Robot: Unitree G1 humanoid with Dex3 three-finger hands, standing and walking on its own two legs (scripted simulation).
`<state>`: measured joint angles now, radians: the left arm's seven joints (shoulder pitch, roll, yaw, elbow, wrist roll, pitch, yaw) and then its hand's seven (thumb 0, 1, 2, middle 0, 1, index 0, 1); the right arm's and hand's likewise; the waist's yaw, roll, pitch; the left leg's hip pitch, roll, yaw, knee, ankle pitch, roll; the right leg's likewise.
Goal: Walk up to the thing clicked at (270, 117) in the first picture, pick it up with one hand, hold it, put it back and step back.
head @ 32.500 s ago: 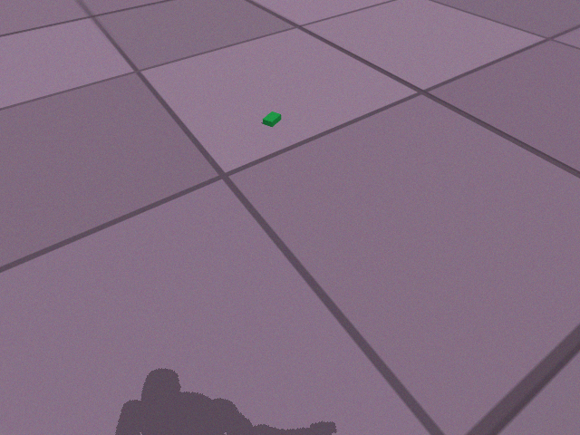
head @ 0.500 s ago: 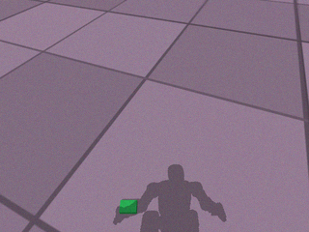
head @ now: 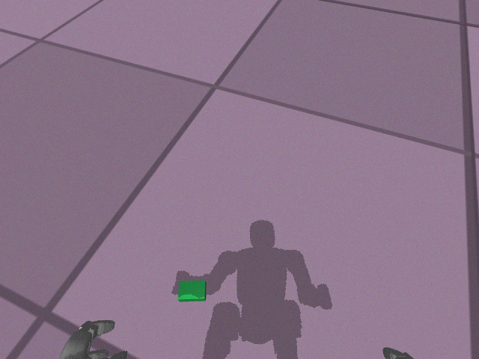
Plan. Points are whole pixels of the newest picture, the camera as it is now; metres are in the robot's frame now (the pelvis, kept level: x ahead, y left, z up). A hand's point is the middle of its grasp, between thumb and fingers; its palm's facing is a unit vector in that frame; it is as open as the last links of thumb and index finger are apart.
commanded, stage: rise first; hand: left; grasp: from above
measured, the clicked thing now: (192, 290) +0.45 +0.20 -0.74
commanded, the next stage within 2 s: none
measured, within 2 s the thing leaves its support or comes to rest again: neither
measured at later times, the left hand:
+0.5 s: hand out of the picture +0.13 +0.25 -0.22, palm faces -0.19 -0.86 -0.47, open 13.6 cm
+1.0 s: hand (146, 337) +0.24 +0.27 -0.42, palm faces -0.45 -0.40 -0.80, open 13.5 cm
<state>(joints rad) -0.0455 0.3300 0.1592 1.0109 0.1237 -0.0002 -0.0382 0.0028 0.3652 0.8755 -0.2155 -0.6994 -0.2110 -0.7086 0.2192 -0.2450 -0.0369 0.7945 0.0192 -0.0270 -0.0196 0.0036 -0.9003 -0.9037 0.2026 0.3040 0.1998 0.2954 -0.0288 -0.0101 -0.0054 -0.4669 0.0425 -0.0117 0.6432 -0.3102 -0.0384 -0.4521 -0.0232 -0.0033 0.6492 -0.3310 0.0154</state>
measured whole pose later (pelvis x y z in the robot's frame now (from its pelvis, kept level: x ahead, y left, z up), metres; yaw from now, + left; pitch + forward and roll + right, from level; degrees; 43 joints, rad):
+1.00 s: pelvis -0.08 +0.01 -0.28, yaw -1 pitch +33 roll -2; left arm -0.35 0.43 0.06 0.81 0.78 -0.04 0.17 0.00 -0.43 0.89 -0.22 -0.91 -0.22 -0.92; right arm 0.07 -0.27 -0.07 0.67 -0.01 -0.14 0.03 0.01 -0.93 -0.91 0.20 0.30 0.20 0.30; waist -0.04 0.02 -0.17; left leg -1.84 0.02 -0.08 1.92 -0.66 -0.04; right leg -1.80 -0.02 0.01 1.90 -0.68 0.04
